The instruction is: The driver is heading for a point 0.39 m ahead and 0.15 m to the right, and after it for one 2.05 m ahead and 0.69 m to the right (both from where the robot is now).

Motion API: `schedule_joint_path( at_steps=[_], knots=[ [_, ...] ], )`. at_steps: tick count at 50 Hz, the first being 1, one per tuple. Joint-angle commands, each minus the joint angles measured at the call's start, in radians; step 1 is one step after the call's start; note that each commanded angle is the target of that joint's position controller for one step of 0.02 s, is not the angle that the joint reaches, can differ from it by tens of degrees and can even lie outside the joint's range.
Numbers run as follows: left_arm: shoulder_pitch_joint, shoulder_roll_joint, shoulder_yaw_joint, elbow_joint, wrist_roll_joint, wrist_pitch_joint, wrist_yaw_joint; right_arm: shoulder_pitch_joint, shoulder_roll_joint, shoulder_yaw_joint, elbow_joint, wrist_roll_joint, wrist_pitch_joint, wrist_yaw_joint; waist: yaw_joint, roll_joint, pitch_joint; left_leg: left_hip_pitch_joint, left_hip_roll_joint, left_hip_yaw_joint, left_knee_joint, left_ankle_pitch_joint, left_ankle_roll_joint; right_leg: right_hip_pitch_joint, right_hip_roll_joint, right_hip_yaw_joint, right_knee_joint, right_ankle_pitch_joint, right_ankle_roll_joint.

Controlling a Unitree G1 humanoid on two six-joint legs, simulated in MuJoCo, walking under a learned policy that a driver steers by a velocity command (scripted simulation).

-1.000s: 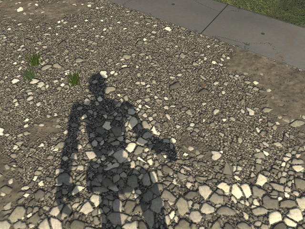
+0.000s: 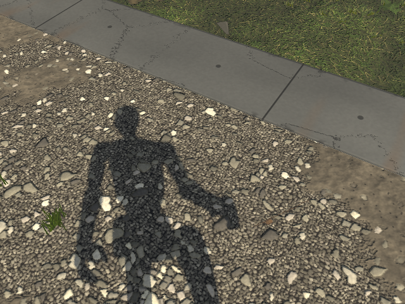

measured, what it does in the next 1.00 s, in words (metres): walks ahead, turning right: left foot, then right foot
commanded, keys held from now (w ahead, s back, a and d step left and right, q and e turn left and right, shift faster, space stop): w+e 0.12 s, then e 0.68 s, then no key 0.18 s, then w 0.02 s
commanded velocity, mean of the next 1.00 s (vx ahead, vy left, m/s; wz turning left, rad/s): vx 0.18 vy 0.00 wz -0.43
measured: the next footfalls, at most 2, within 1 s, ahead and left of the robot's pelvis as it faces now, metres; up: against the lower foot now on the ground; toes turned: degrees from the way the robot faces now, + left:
left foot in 0.18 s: +0.31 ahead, +0.16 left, +0.00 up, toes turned -2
right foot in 0.66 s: +0.28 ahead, -0.10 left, +0.00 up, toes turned -23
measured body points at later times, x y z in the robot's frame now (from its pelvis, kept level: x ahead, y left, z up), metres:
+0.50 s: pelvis +0.21 +0.06 +0.00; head +0.25 +0.05 +0.44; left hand +0.39 +0.31 -0.13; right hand +0.26 -0.23 -0.13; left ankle +0.27 +0.16 -0.75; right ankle +0.25 -0.09 -0.69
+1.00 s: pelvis +0.26 +0.01 -0.01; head +0.28 -0.03 +0.44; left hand +0.53 +0.19 -0.10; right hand +0.25 -0.31 -0.13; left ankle +0.35 +0.14 -0.71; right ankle +0.24 -0.08 -0.75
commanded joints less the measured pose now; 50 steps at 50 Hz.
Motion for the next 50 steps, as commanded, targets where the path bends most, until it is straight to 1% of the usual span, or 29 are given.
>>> schedule_joint_path(
  at_steps=[1,4,6,8,9,10,11,12,13,14,15,17,21,24,27,30,32,33,34,35,36,37,38,39,40,42,46,49,50],
  knots=[
    [0.021,0.158,0.029,-0.034,-0.011,-0.008,0.009,-0.115,-0.031,0.003,-0.074,0.002,-0.013,0.01,0.002,-0.086,0.068,0.04,-0.034,0.032,-0.129,0.098,-0.008,-0.061,-0.249,0.136,-0.099,0.186,-0.134],
    [0.064,0.168,0.034,-0.015,-0.018,0.008,0.013,-0.186,-0.041,0.008,-0.105,0.009,-0.026,0.026,0.017,-0.091,0.09,0.034,-0.056,0.021,-0.215,0.055,-0.006,0.02,-0.282,0.168,-0.042,0.192,-0.136],
    [0.059,0.181,0.042,-0.014,-0.022,0.017,0.019,-0.176,-0.066,0.003,-0.114,0.011,-0.038,0.035,-0.008,-0.108,0.079,0.088,-0.067,0.007,-0.261,0.005,0.007,0.053,-0.309,0.202,0.008,0.216,-0.121],
    [0.019,0.19,0.047,-0.024,-0.02,0.03,0.024,-0.064,-0.11,-0.016,-0.088,-0.001,-0.048,0.032,-0.079,-0.133,0.018,0.264,-0.113,0.037,-0.307,-0.02,0.032,0.06,-0.277,0.198,0.155,0.468,-0.081],
    [0.008,0.171,0.04,-0.039,-0.016,0.033,0.024,0.076,-0.159,-0.038,-0.05,-0.015,-0.054,0.025,-0.138,-0.123,-0.083,0.477,-0.107,0.044,-0.306,0.079,0.061,0.009,-0.211,0.165,0.325,0.54,-0.041],
    [-0.008,0.128,0.024,-0.087,0.002,0.034,0.027,0.232,-0.24,-0.056,-0.032,-0.041,-0.057,0.014,-0.181,-0.014,-0.254,0.794,0.081,-0.12,-0.224,0.363,0.119,-0.195,-0.123,0.114,0.627,0.265,0.011],
    [0.163,-0.004,-0.012,-0.084,-0.002,0.022,0.024,0.24,-0.29,-0.06,-0.032,-0.034,-0.042,0.016,-0.105,0.276,-0.44,1.133,0.355,-0.465,-0.238,0.538,0.292,-0.536,0.02,0.085,0.969,-0.486,0.074],
    [0.132,0.115,0.017,-0.076,-0.021,0.017,0.025,0.234,-0.194,-0.036,-0.057,-0.026,-0.029,0.014,-0.137,0.184,-0.474,1.069,0.311,-0.501,-0.296,0.435,0.279,-0.574,-0.03,0.204,1.08,-0.506,0.079],
    [0.036,0.167,0.035,-0.103,-0.04,0.023,0.029,0.165,-0.142,-0.02,-0.07,-0.022,-0.023,0.006,-0.133,0.135,-0.326,0.943,0.274,-0.335,-0.31,0.413,0.236,-0.64,-0.071,0.171,1.101,-0.453,0.078],
    [-0.002,0.157,0.038,-0.11,-0.038,0.036,0.036,0.103,-0.119,-0.011,-0.075,-0.021,-0.017,0.001,-0.105,0.072,-0.225,0.795,0.23,-0.233,-0.34,0.403,0.21,-0.634,-0.114,0.137,1.073,-0.389,0.087],
    [-0.007,0.146,0.046,-0.111,-0.027,0.054,0.042,0.059,-0.096,-0.005,-0.074,-0.024,-0.014,-0.001,-0.077,0.066,-0.156,0.656,0.205,-0.16,-0.376,0.369,0.201,-0.592,-0.143,0.129,1.039,-0.334,0.092],
    [0.022,0.104,0.05,-0.121,-0.028,0.095,0.044,0.001,-0.088,-0.004,-0.073,-0.045,-0.013,0.0,-0.028,0.096,-0.099,0.458,0.173,-0.06,-0.46,0.267,0.205,-0.468,-0.16,0.108,1.001,-0.275,0.094],
    [-0.043,0.093,0.054,-0.189,-0.015,0.121,0.041,-0.026,-0.135,-0.02,-0.066,-0.039,-0.007,-0.02,-0.017,0.079,-0.076,0.43,0.19,0.041,-0.528,0.204,0.231,-0.479,-0.175,0.092,0.828,-0.134,0.096],
    [-0.109,0.1,0.053,-0.223,-0.014,0.122,0.021,-0.045,-0.153,-0.024,-0.068,-0.029,0.011,-0.036,-0.032,0.07,-0.084,0.445,0.179,0.118,-0.543,0.127,0.214,-0.421,-0.171,0.062,0.681,-0.021,0.088],
    [-0.175,0.116,0.057,-0.261,-0.013,0.13,0.002,-0.028,-0.176,-0.031,-0.061,-0.016,0.033,-0.038,-0.053,0.067,-0.068,0.5,0.192,0.147,-0.519,0.08,0.196,-0.4,-0.153,0.029,0.581,-0.033,0.076],
    [-0.209,0.133,0.064,-0.297,-0.013,0.142,-0.015,-0.012,-0.201,-0.04,-0.058,0.004,0.053,-0.033,-0.057,0.077,-0.056,0.574,0.222,0.14,-0.451,0.06,0.166,-0.385,-0.136,0.005,0.481,-0.103,0.05],
    [-0.174,0.137,0.071,-0.295,-0.011,0.143,-0.02,-0.014,-0.199,-0.043,-0.054,0.019,0.065,-0.033,-0.028,0.065,-0.062,0.577,0.201,0.17,-0.347,0.046,0.108,-0.287,-0.1,-0.029,0.321,-0.013,0.014],
    [-0.133,0.175,0.087,-0.286,-0.004,0.14,-0.009,0.05,-0.173,-0.04,-0.03,0.014,0.069,-0.028,-0.023,0.004,-0.081,0.539,0.151,0.207,-0.232,-0.005,0.049,-0.177,-0.09,0.011,0.229,0.129,-0.021],
    [-0.072,0.295,0.12,-0.287,0.002,0.134,0.012,0.048,-0.127,-0.027,-0.049,-0.021,0.067,-0.021,-0.027,-0.226,-0.107,0.338,0.042,0.293,0.062,-0.215,-0.037,-0.004,-0.265,0.266,0.185,0.538,-0.097],
    [-0.076,0.361,0.121,-0.304,0.021,0.125,0.015,-0.001,-0.091,-0.015,-0.108,-0.04,0.063,-0.02,-0.042,-0.382,-0.138,0.039,-0.116,0.214,0.312,-0.709,-0.101,0.11,-0.454,0.574,0.177,0.7,-0.308],
    [-0.06,0.303,0.106,-0.309,0.023,0.103,0.003,-0.061,-0.132,-0.025,-0.109,-0.028,0.061,-0.017,0.006,-0.211,-0.198,0.009,-0.111,0.046,0.451,-0.706,-0.089,0.1,-0.432,0.539,0.166,0.645,-0.326],
    [-0.097,0.286,0.099,-0.312,0.017,0.084,0.003,-0.071,-0.135,-0.028,-0.113,-0.002,0.061,-0.017,-0.016,-0.173,-0.17,-0.015,-0.099,0.017,0.466,-0.618,-0.068,0.074,-0.381,0.446,0.16,0.582,-0.274],
    [-0.152,0.266,0.096,-0.32,0.001,0.077,0.01,-0.05,-0.13,-0.03,-0.093,-0.001,0.062,-0.028,-0.045,-0.123,-0.146,-0.019,-0.081,0.0,0.431,-0.532,-0.06,0.038,-0.33,0.388,0.16,0.482,-0.215],
    [-0.196,0.235,0.085,-0.331,-0.013,0.081,0.017,-0.049,-0.153,-0.038,-0.089,-0.012,0.065,-0.038,-0.059,-0.126,-0.125,-0.01,-0.073,-0.01,0.393,-0.477,-0.059,-0.005,-0.313,0.367,0.15,0.428,-0.185],
    [-0.216,0.225,0.079,-0.338,-0.01,0.086,0.024,-0.043,-0.158,-0.041,-0.088,-0.017,0.067,-0.04,-0.074,-0.145,-0.126,0.042,-0.083,-0.009,0.391,-0.438,-0.061,-0.059,-0.295,0.351,0.143,0.423,-0.179],
    [-0.219,0.211,0.07,-0.344,0.003,0.086,0.032,-0.006,-0.142,-0.04,-0.076,-0.01,0.068,-0.038,-0.086,-0.147,-0.151,0.089,-0.099,-0.004,0.355,-0.385,-0.066,-0.073,-0.282,0.324,0.138,0.429,-0.182],
    [-0.206,0.208,0.063,-0.329,0.005,0.088,0.041,-0.025,-0.104,-0.022,-0.076,-0.007,0.071,-0.034,-0.064,-0.163,-0.136,0.166,-0.098,-0.002,0.152,-0.344,-0.08,-0.092,-0.267,0.31,0.132,0.33,-0.175],
    [-0.22,0.209,0.056,-0.322,0.014,0.093,0.036,-0.024,-0.115,-0.018,-0.072,-0.003,0.071,-0.025,-0.051,-0.182,-0.111,0.264,-0.101,0.012,0.043,-0.342,-0.078,-0.15,-0.263,0.319,0.127,0.244,-0.173],
    [-0.209,0.201,0.051,-0.315,0.012,0.095,0.034,-0.016,-0.118,-0.017,-0.07,-0.001,0.068,-0.019,-0.045,-0.18,-0.115,0.294,-0.102,0.02,0.003,-0.34,-0.071,-0.159,-0.259,0.329,0.114,0.119,-0.169]
  ],
)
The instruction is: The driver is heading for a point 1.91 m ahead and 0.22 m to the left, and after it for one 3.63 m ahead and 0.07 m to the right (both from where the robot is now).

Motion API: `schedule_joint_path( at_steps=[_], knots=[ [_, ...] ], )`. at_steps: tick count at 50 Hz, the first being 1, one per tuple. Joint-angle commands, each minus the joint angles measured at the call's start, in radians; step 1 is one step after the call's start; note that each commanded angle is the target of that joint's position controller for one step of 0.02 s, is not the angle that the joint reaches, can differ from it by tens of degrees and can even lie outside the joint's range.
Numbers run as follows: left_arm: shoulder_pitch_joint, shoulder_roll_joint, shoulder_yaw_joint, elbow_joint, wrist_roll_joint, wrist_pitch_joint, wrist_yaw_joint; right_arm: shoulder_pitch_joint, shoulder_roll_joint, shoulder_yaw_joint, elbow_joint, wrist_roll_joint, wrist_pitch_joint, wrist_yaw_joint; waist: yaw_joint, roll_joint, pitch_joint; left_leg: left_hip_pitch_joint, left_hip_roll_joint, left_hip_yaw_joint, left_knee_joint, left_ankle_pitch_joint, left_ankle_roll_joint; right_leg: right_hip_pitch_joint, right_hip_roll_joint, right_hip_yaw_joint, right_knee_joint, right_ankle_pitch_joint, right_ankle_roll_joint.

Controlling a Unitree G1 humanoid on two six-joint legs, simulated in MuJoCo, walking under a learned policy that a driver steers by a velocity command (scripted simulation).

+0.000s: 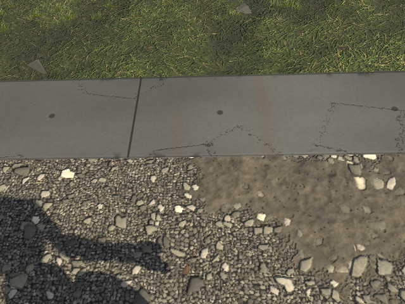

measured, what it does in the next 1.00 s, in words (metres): walks ahead: left foot, then right foot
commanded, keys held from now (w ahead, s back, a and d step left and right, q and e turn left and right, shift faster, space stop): w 1.00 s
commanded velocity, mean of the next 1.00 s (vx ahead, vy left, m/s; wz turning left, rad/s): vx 0.39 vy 0.00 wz -0.06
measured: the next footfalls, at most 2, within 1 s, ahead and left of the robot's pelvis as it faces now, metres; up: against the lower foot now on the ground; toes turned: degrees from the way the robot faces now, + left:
left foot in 0.12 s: +0.05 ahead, +0.14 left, +0.00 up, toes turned -1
right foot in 0.52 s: +0.30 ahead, -0.14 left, +0.00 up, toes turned -4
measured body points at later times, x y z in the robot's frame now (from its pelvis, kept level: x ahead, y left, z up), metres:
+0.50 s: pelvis +0.15 -0.01 -0.01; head +0.18 -0.01 +0.44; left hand +0.38 +0.22 -0.09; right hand +0.09 -0.29 -0.14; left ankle +0.01 +0.14 -0.74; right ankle +0.26 -0.14 -0.73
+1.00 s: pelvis +0.41 -0.03 -0.01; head +0.44 -0.03 +0.44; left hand +0.40 +0.25 -0.14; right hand +0.63 -0.26 -0.10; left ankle +0.60 +0.09 -0.72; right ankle +0.26 -0.14 -0.74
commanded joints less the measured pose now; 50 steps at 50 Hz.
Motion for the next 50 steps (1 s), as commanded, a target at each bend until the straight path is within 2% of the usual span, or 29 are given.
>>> schedule_joint_path(
  at_steps=[1,3,5,6,7,8,9,11,13,15,17,22,24,25,26,27,28,29,30,31,32,33,35,37,39,43,47,49,50],
  knots=[
    [0.009,0.148,0.029,-0.04,-0.001,-0.007,-0.002,-0.011,-0.079,-0.009,-0.05,0.006,-0.017,0.014,0.022,-0.171,-0.134,0.102,-0.004,0.027,-0.109,0.007,0.014,0.076,-0.243,0.227,-0.143,-0.052,-0.17],
    [0.016,0.146,0.022,-0.022,-0.011,-0.005,-0.005,0.013,-0.072,-0.006,-0.04,0.007,-0.032,0.029,0.007,-0.176,-0.087,0.18,-0.03,0.072,-0.235,0.033,0.047,0.02,-0.229,0.261,-0.156,-0.319,-0.149],
    [0.022,0.12,0.009,-0.013,-0.009,-0.011,-0.005,0.092,-0.071,-0.005,-0.004,0.003,-0.052,0.038,-0.029,-0.137,-0.065,0.318,-0.024,0.063,-0.369,0.047,0.095,-0.056,-0.176,0.257,-0.101,-0.414,-0.102],
    [-0.005,0.071,-0.005,-0.026,-0.006,-0.019,-0.005,0.18,-0.113,-0.011,0.017,-0.009,-0.064,0.035,-0.054,-0.034,-0.071,0.408,0.111,-0.104,-0.441,-0.014,0.149,-0.153,-0.111,0.19,0.075,-0.391,-0.055],
    [-0.016,0.034,-0.01,-0.065,-0.015,-0.037,-0.009,0.253,-0.22,-0.035,0.046,-0.01,-0.068,0.032,-0.035,0.183,-0.064,0.483,0.274,-0.379,-0.549,-0.172,0.267,-0.34,0.038,-0.03,0.319,-0.368,0.009],
    [-0.105,0.113,0.008,-0.095,-0.031,-0.057,-0.008,0.27,-0.222,-0.04,0.044,-0.023,-0.081,0.036,-0.093,0.217,0.022,0.448,0.388,-0.611,-0.662,-0.293,0.372,-0.488,0.008,0.005,0.479,-0.422,0.021],
    [-0.102,0.151,0.026,-0.088,-0.048,-0.069,-0.011,0.225,-0.171,-0.027,0.026,-0.022,-0.093,0.028,-0.068,0.147,0.064,0.439,0.369,-0.567,-0.66,-0.328,0.355,-0.535,-0.046,0.06,0.567,-0.34,0.014],
    [-0.065,0.128,0.028,-0.06,-0.032,-0.074,-0.021,0.185,-0.122,-0.013,0.013,0.003,-0.102,0.02,-0.042,0.14,0.06,0.472,0.286,-0.414,-0.67,-0.255,0.283,-0.565,-0.094,0.028,0.575,-0.197,0.023],
    [-0.099,0.089,0.023,-0.061,-0.021,-0.083,-0.028,0.218,-0.097,-0.006,0.022,0.005,-0.104,0.017,-0.057,0.114,0.049,0.466,0.234,-0.286,-0.691,-0.079,0.251,-0.515,-0.117,-0.008,0.51,-0.069,0.042],
    [-0.126,0.045,0.011,-0.066,-0.02,-0.088,-0.036,0.241,-0.094,-0.005,0.029,0.004,-0.102,0.016,-0.069,0.104,0.029,0.448,0.192,-0.176,-0.69,0.077,0.239,-0.437,-0.114,-0.052,0.397,0.014,0.059],
    [-0.165,0.017,0.0,-0.075,-0.024,-0.091,-0.044,0.258,-0.116,-0.009,0.029,0.006,-0.099,0.016,-0.086,0.108,0.026,0.404,0.17,-0.106,-0.689,0.159,0.233,-0.337,-0.1,-0.083,0.263,0.06,0.068],
    [-0.206,0.047,-0.002,-0.094,-0.039,-0.092,-0.062,0.318,-0.154,-0.02,0.046,0.024,-0.088,0.025,-0.098,0.118,0.056,0.401,0.225,-0.099,-0.666,0.194,0.24,-0.216,-0.085,-0.107,0.104,0.065,0.043],
    [-0.136,0.081,0.012,-0.079,-0.039,-0.094,-0.063,0.296,-0.169,-0.025,0.046,0.03,-0.081,0.025,-0.037,0.122,0.037,0.404,0.239,-0.084,-0.602,0.331,0.221,-0.101,-0.068,-0.116,0.056,0.061,0.007],
    [-0.041,0.109,0.028,-0.049,-0.035,-0.092,-0.058,0.283,-0.165,-0.023,0.043,0.031,-0.079,0.024,0.017,0.109,-0.017,0.384,0.213,-0.045,-0.497,0.495,0.199,0.042,-0.045,-0.132,0.037,0.062,-0.016],
    [0.12,0.156,0.054,0.001,-0.035,-0.091,-0.05,0.281,-0.132,-0.012,0.039,0.024,-0.08,0.023,0.09,0.072,-0.115,0.319,0.159,0.015,-0.295,0.588,0.166,0.258,-0.054,-0.113,0.035,0.056,-0.049],
    [0.291,0.234,0.074,0.028,-0.016,-0.086,-0.036,0.287,-0.06,0.013,0.004,0.001,-0.086,0.024,0.143,-0.095,-0.271,0.061,0.085,0.078,0.066,0.369,0.106,0.571,-0.28,0.18,0.029,-0.05,-0.137],
    [0.336,0.275,0.074,0.046,-0.014,-0.085,-0.045,0.336,0.013,0.035,-0.017,0.008,-0.108,0.023,0.108,-0.347,-0.37,-0.184,-0.062,0.012,0.334,-0.219,0.08,0.695,-0.45,0.633,-0.158,-0.276,-0.254],
    [0.279,0.19,0.045,0.039,-0.018,-0.093,-0.05,0.272,-0.096,0.006,-0.021,0.033,-0.123,0.03,0.112,-0.245,-0.26,-0.291,-0.001,-0.068,0.456,-0.206,0.095,0.61,-0.428,0.613,-0.2,-0.355,-0.224],
    [0.204,0.152,0.031,0.027,-0.02,-0.097,-0.05,0.212,-0.123,-0.001,-0.041,0.043,-0.133,0.036,0.089,-0.203,-0.146,-0.328,0.047,-0.046,0.461,-0.114,0.12,0.494,-0.396,0.475,-0.209,-0.294,-0.191],
    [0.142,0.13,0.023,0.018,-0.015,-0.098,-0.051,0.188,-0.109,0.0,-0.039,0.034,-0.136,0.032,0.061,-0.126,-0.095,-0.291,0.084,-0.03,0.421,-0.025,0.124,0.38,-0.353,0.373,-0.229,-0.195,-0.174],
    [0.101,0.107,0.016,0.012,-0.008,-0.102,-0.055,0.184,-0.098,-0.004,-0.039,0.02,-0.131,0.031,0.033,-0.115,-0.052,-0.254,0.11,-0.031,0.367,0.034,0.121,0.29,-0.317,0.296,-0.255,-0.1,-0.167],
    [0.078,0.091,0.011,0.013,-0.001,-0.105,-0.055,0.199,-0.081,-0.003,-0.035,0.016,-0.12,0.033,0.006,-0.125,-0.045,-0.201,0.127,-0.036,0.339,0.071,0.118,0.231,-0.293,0.244,-0.282,-0.046,-0.162],
    [0.079,0.093,0.013,0.025,-0.007,-0.115,-0.052,0.203,-0.048,0.002,-0.037,0.014,-0.1,0.034,-0.017,-0.116,-0.031,-0.181,0.134,-0.026,0.285,0.107,0.1,0.179,-0.282,0.179,-0.321,0.044,-0.175],
    [0.1,0.111,0.017,0.041,-0.008,-0.122,-0.046,0.148,-0.045,0.004,-0.06,0.005,-0.088,0.032,-0.018,-0.085,-0.002,-0.229,0.134,-0.021,0.196,0.18,0.077,0.166,-0.277,0.13,-0.345,0.111,-0.184],
    [0.126,0.122,0.019,0.057,-0.011,-0.12,-0.038,0.08,-0.038,0.009,-0.086,-0.004,-0.089,0.035,-0.003,-0.072,0.017,-0.249,0.125,-0.015,0.064,0.29,0.06,0.168,-0.265,0.082,-0.353,0.154,-0.177],
    [0.192,0.146,0.022,0.089,-0.02,-0.114,-0.026,-0.07,-0.013,0.027,-0.13,0.004,-0.101,0.053,0.048,-0.068,0.044,-0.169,0.072,0.036,-0.177,0.465,0.06,0.16,-0.237,-0.002,-0.361,0.162,-0.148],
    [0.258,0.155,0.027,0.131,-0.03,-0.096,-0.022,-0.155,-0.03,0.03,-0.175,0.011,-0.108,0.075,0.064,-0.07,0.059,-0.193,0.05,0.022,-0.282,0.423,0.093,0.31,-0.296,0.003,-0.302,0.202,-0.133],
    [0.258,0.167,0.031,0.141,-0.032,-0.084,-0.019,-0.142,-0.051,0.025,-0.182,0.012,-0.111,0.083,0.043,-0.085,0.041,-0.16,0.034,0.029,-0.311,0.345,0.119,0.379,-0.32,0.007,-0.247,0.305,-0.115],
    [0.249,0.177,0.034,0.141,-0.03,-0.078,-0.017,-0.104,-0.07,0.017,-0.176,0.012,-0.112,0.084,0.018,-0.104,0.012,-0.094,0.01,0.049,-0.313,0.3,0.134,0.401,-0.318,0.001,-0.193,0.447,-0.104]
  ],
)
